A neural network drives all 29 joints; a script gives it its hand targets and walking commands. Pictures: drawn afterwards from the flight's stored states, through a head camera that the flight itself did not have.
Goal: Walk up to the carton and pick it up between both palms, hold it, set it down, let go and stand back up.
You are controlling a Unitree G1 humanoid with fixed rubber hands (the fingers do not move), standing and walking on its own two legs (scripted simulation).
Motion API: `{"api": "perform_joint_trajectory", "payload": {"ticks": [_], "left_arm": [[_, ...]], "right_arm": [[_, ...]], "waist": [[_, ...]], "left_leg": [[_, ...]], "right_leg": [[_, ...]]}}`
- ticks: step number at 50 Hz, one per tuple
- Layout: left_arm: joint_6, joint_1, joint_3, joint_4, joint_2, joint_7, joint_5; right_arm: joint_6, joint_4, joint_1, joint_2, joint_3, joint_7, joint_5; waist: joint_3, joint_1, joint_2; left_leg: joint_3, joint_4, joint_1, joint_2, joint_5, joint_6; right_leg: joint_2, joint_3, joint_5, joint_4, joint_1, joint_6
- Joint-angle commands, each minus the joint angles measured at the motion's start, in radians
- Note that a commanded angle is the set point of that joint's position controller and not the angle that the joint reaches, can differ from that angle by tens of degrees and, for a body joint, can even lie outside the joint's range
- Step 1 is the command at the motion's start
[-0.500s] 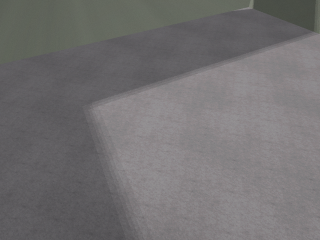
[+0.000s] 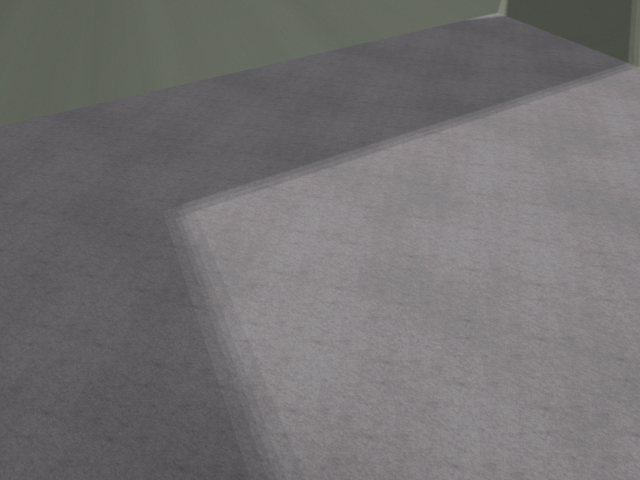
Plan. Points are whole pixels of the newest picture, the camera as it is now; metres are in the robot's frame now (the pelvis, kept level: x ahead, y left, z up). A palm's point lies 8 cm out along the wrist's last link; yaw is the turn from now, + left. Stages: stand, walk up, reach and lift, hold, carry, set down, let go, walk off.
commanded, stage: stand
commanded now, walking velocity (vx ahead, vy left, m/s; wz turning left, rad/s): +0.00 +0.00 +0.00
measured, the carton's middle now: out of the picture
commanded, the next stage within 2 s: walk up in 0.26 s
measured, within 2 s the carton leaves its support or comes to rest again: neither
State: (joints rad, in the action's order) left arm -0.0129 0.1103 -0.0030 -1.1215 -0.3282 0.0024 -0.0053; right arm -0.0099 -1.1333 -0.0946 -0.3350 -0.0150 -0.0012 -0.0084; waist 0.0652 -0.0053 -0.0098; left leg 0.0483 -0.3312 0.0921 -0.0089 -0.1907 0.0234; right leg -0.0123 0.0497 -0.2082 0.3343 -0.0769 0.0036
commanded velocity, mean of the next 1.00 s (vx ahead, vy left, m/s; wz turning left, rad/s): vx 0.00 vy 0.00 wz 0.00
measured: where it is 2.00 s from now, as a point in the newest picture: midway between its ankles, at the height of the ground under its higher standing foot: outside the picture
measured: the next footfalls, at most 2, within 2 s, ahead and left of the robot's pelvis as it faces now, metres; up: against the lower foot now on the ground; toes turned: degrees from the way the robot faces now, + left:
left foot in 0.78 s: +0.02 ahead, +0.19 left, +0.00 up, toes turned +4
right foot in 1.16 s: -0.06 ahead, +0.06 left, +0.00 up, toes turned +17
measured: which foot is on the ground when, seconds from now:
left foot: down 0.00-0.52, up 0.54-0.76, down 0.78-1.00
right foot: down 0.00-0.80, up 0.82-1.00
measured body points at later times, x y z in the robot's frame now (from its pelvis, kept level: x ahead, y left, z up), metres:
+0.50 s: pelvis +0.00 +0.00 +0.00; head +0.01 +0.00 +0.45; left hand +0.08 +0.30 -0.13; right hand +0.09 -0.29 -0.14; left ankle +0.00 +0.14 -0.75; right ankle -0.01 -0.11 -0.75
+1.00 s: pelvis -0.07 +0.08 -0.03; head +0.03 +0.12 +0.41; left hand +0.01 +0.42 -0.17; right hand +0.05 -0.19 -0.15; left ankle -0.02 +0.19 -0.75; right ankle -0.08 -0.01 -0.70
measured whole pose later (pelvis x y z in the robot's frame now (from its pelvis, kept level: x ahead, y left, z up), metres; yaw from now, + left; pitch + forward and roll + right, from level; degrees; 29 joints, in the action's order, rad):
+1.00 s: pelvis -0.07 +0.08 -0.03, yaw +11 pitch -3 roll +1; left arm 0.06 0.03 0.05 -0.91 -0.42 -0.04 0.03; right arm 0.10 -0.83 -0.14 -0.31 0.05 0.05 -0.03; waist 0.29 0.04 0.08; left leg 0.07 -0.60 0.33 0.12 -0.21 -0.05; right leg 0.02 -0.01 -0.57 1.06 -0.39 0.00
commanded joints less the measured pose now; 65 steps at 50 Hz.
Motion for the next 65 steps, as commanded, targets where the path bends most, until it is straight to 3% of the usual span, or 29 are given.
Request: {"api": "perform_joint_trajectory", "payload": {"ticks": [1, 22, 23, 24, 25, 26, 27, 29, 32, 36, 37, 38, 39, 40, 41, 42, 43, 45, 49, 51, 54, 56, 57, 58, 59, 60, 61, 62, 65], "left_arm": [[-0.020, -0.032, 0.049, 0.062, -0.236, -0.014, -0.001], [-0.021, -0.032, 0.046, 0.064, -0.227, -0.015, -0.003], [-0.008, 0.019, 0.090, 0.087, -0.337, -0.027, 0.027], [-0.003, 0.063, 0.103, 0.096, -0.354, -0.039, 0.036], [-0.003, 0.067, 0.107, 0.102, -0.347, -0.048, 0.034], [-0.007, 0.081, 0.119, 0.111, -0.366, -0.055, 0.024], [-0.008, 0.085, 0.126, 0.141, -0.366, -0.059, 0.014], [-0.003, 0.029, 0.136, 0.202, -0.354, -0.067, 0.003], [0.001, -0.057, 0.135, 0.258, -0.336, -0.067, -0.011], [0.014, -0.085, 0.138, 0.301, -0.326, -0.061, -0.010], [0.021, -0.108, 0.132, 0.311, -0.323, -0.057, -0.001], [0.029, -0.093, 0.115, 0.318, -0.286, -0.052, 0.011], [0.042, -0.046, 0.098, 0.330, -0.205, -0.050, 0.013], [0.062, 0.009, 0.097, 0.321, -0.222, -0.060, 0.021], [0.061, 0.006, 0.106, 0.295, -0.251, -0.067, 0.016], [0.058, -0.012, 0.111, 0.283, -0.287, -0.067, 0.019], [0.057, -0.008, 0.112, 0.261, -0.300, -0.063, 0.027], [0.063, 0.088, 0.113, 0.237, -0.304, -0.061, 0.042], [0.048, 0.054, 0.106, 0.261, -0.247, -0.060, 0.040], [0.047, 0.074, 0.105, 0.270, -0.235, -0.061, 0.033], [0.048, 0.133, 0.111, 0.271, -0.247, -0.065, 0.027], [0.047, 0.220, 0.112, 0.248, -0.260, -0.064, 0.024], [0.041, 0.268, 0.114, 0.234, -0.268, -0.063, 0.019], [0.035, 0.278, 0.118, 0.239, -0.303, -0.068, 0.007], [0.036, 0.125, 0.139, 0.293, -0.381, -0.071, -0.007], [0.041, 0.020, 0.141, 0.338, -0.373, -0.067, -0.013], [0.038, -0.017, 0.144, 0.357, -0.349, -0.067, -0.014], [0.035, -0.026, 0.145, 0.373, -0.308, -0.066, -0.011], [0.014, -0.049, 0.143, 0.384, -0.237, -0.080, -0.004]], "right_arm": [[-0.020, 0.061, 0.039, -0.220, 0.041, -0.015, 0.003], [-0.020, 0.069, 0.037, -0.223, 0.043, -0.016, -0.002], [0.018, 0.132, 0.039, -0.291, 0.095, 0.008, -0.018], [0.028, 0.151, 0.018, -0.253, 0.096, 0.012, -0.011], [0.039, 0.165, 0.017, -0.223, 0.098, 0.014, -0.010], [0.053, 0.186, 0.036, -0.210, 0.093, 0.013, -0.019], [0.067, 0.216, 0.038, -0.205, 0.093, 0.019, -0.024], [0.084, 0.251, -0.002, -0.222, 0.106, 0.041, -0.026], [0.096, 0.265, -0.069, -0.251, 0.125, 0.062, -0.014], [0.082, 0.293, -0.105, -0.250, 0.134, 0.075, -0.020], [0.078, 0.284, -0.154, -0.251, 0.142, 0.078, -0.030], [0.071, 0.282, -0.181, -0.271, 0.155, 0.074, -0.044], [0.070, 0.305, -0.150, -0.360, 0.170, 0.067, -0.062], [0.080, 0.334, -0.094, -0.399, 0.173, 0.065, -0.055], [0.094, 0.344, -0.055, -0.422, 0.172, 0.061, -0.035], [0.092, 0.353, -0.029, -0.395, 0.171, 0.058, -0.023], [0.089, 0.373, -0.017, -0.340, 0.162, 0.051, -0.021], [0.084, 0.415, -0.017, -0.292, 0.151, 0.032, -0.023], [0.086, 0.421, -0.106, -0.233, 0.143, 0.019, -0.013], [0.091, 0.434, -0.121, -0.223, 0.143, 0.016, -0.009], [0.099, 0.461, -0.075, -0.223, 0.141, 0.024, -0.006], [0.104, 0.483, -0.017, -0.221, 0.139, 0.033, -0.005], [0.109, 0.493, 0.011, -0.210, 0.137, 0.039, -0.001], [0.112, 0.501, 0.019, -0.182, 0.131, 0.041, 0.010], [0.110, 0.484, 0.006, -0.169, 0.128, 0.038, -0.003], [0.117, 0.460, -0.020, -0.255, 0.152, 0.021, -0.030], [0.115, 0.442, -0.034, -0.261, 0.160, 0.023, -0.031], [0.111, 0.433, -0.038, -0.260, 0.154, 0.034, -0.027], [0.106, 0.386, -0.116, -0.247, 0.142, 0.058, -0.024]], "waist": [[-0.088, -0.001, 0.004], [-0.097, 0.001, 0.015], [-0.009, -0.015, -0.051], [-0.055, -0.025, -0.014], [-0.050, -0.028, 0.081], [-0.044, -0.038, 0.106], [-0.056, -0.039, 0.121], [-0.048, -0.009, 0.177], [-0.093, 0.049, 0.216], [-0.168, 0.059, 0.228], [-0.179, 0.089, 0.192], [-0.189, 0.114, 0.068], [-0.159, 0.073, -0.303], [-0.193, 0.042, -0.253], [-0.194, 0.060, -0.296], [-0.161, 0.056, -0.276], [-0.171, 0.044, -0.232], [-0.223, 0.013, -0.248], [-0.250, 0.060, -0.194], [-0.246, 0.066, -0.174], [-0.225, 0.031, -0.176], [-0.231, -0.015, -0.109], [-0.220, -0.039, -0.065], [-0.186, -0.066, 0.131], [-0.063, -0.029, 0.338], [-0.023, 0.002, 0.234], [0.008, 0.020, 0.236], [0.024, 0.022, 0.223], [0.006, 0.051, 0.187]], "left_leg": [[0.070, 0.045, 0.013, -0.113, 0.232, -0.038], [0.063, 0.040, 0.000, -0.114, 0.258, -0.039], [0.057, -0.120, 0.143, -0.051, 0.463, -0.068], [0.016, -0.237, 0.181, -0.025, 0.407, -0.059], [-0.015, -0.408, 0.263, 0.041, -0.055, -0.052], [0.026, -0.527, 0.340, 0.063, -0.329, -0.037], [0.067, -0.585, 0.365, 0.051, -0.383, -0.036], [0.125, -0.690, 0.342, -0.004, -0.373, -0.057], [0.129, -0.688, 0.322, -0.031, -0.292, -0.046], [0.063, -0.316, 0.202, -0.066, -0.165, -0.065], [0.020, -0.176, 0.091, -0.032, -0.035, -0.071], [0.059, -0.054, -0.010, -0.027, 0.180, -0.092], [0.409, 0.044, -0.040, -0.209, 0.555, -0.140], [0.473, 0.003, 0.000, -0.248, 0.558, -0.214], [0.558, 0.041, 0.112, -0.290, 0.379, -0.288], [0.538, 0.042, 0.114, -0.270, 0.334, -0.298], [0.447, -0.005, 0.022, -0.223, 0.408, -0.274], [0.335, -0.109, -0.134, -0.169, 0.603, -0.242], [0.360, -0.140, -0.248, -0.134, 0.807, -0.263], [0.403, -0.124, -0.238, -0.166, 0.773, -0.284], [0.482, -0.078, -0.139, -0.204, 0.638, -0.283], [0.462, -0.059, 0.002, -0.176, 0.503, -0.227], [0.413, -0.091, 0.095, -0.119, 0.409, -0.172], [0.292, -0.304, 0.223, 0.033, 0.115, -0.081], [0.148, -0.539, 0.455, 0.257, -0.332, 0.000], [0.182, -0.761, 0.376, 0.192, -0.389, 0.020], [0.198, -0.858, 0.342, 0.167, -0.369, 0.018], [0.201, -0.881, 0.345, 0.156, -0.327, 0.016], [0.180, -0.928, 0.397, 0.156, -0.212, 0.014]], "right_leg": [[-0.127, -0.116, 0.191, -0.068, 0.015, 0.025], [-0.127, -0.110, 0.227, -0.065, 0.031, 0.025], [-0.162, -0.113, 0.457, 0.059, 0.026, 0.055], [-0.221, -0.144, 0.606, 0.080, 0.072, 0.110], [-0.318, -0.215, 0.744, 0.057, 0.086, 0.193], [-0.409, -0.266, 0.881, 0.051, 0.096, 0.259], [-0.433, -0.273, 0.921, 0.063, 0.077, 0.287], [-0.455, -0.265, 0.757, 0.044, -0.038, 0.305], [-0.402, -0.186, 0.641, 0.109, -0.049, 0.250], [-0.317, -0.086, 0.486, 0.270, -0.043, 0.160], [-0.264, -0.034, 0.382, 0.336, -0.111, 0.121], [-0.161, 0.034, 0.092, 0.478, -0.211, 0.065], [0.043, 0.092, -0.499, 0.663, -0.421, 0.000], [0.090, -0.008, -0.562, 0.752, -0.399, 0.007], [0.074, -0.074, -0.573, 0.826, -0.328, 0.026], [0.049, -0.111, -0.531, 0.837, -0.333, 0.031], [0.029, -0.111, -0.472, 0.816, -0.367, 0.026], [0.014, -0.099, -0.352, 0.784, -0.435, 0.010], [0.030, -0.083, -0.339, 0.605, -0.354, -0.024], [0.037, -0.092, -0.336, 0.564, -0.324, -0.020], [0.024, -0.135, -0.328, 0.461, -0.240, 0.013], [0.013, -0.134, -0.258, 0.319, -0.088, 0.040], [0.000, -0.129, -0.156, 0.189, 0.009, 0.056], [-0.159, -0.290, -0.106, -0.040, 0.037, 0.112], [-0.380, -0.570, 0.114, -0.122, -0.001, 0.181], [-0.464, -0.598, 0.217, -0.085, -0.199, 0.236], [-0.461, -0.566, 0.284, -0.056, -0.259, 0.277], [-0.412, -0.462, 0.305, -0.043, -0.267, 0.264], [-0.251, -0.213, 0.384, 0.018, -0.178, 0.135]]}}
